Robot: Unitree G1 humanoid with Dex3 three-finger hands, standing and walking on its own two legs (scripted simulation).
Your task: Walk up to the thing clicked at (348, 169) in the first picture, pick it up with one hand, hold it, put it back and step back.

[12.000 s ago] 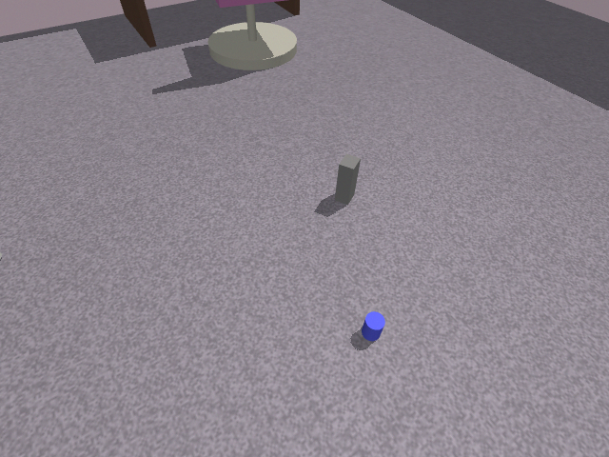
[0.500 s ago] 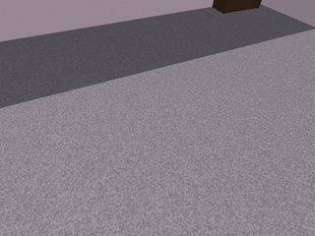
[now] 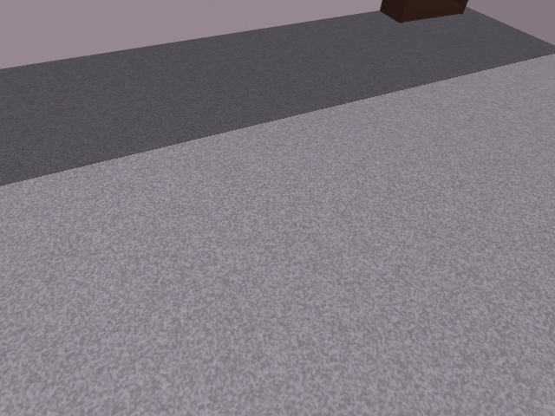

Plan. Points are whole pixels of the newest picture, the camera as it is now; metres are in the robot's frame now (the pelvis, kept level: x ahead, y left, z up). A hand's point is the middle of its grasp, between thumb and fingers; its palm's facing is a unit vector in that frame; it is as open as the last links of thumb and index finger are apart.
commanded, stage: walk up
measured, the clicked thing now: out of the picture -0.66 +1.24 -0.67
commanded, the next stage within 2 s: none
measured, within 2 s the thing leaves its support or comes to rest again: neither
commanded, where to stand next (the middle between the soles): +0.04 -0.02 m, yaw +110 degrees
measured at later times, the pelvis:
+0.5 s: pelvis -0.01 -0.08 -0.02, yaw +28 degrees
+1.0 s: pelvis +0.05 -0.11 -0.03, yaw +57 degrees
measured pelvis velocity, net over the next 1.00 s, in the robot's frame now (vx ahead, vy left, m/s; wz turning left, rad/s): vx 0.05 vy -0.11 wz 0.99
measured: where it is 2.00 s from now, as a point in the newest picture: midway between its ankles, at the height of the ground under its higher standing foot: outside the picture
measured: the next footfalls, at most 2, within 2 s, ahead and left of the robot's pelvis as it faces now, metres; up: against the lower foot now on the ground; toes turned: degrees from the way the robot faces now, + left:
left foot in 0.56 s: +0.02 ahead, +0.07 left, +0.00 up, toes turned +37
right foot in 0.94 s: +0.18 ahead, -0.10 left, +0.00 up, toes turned +54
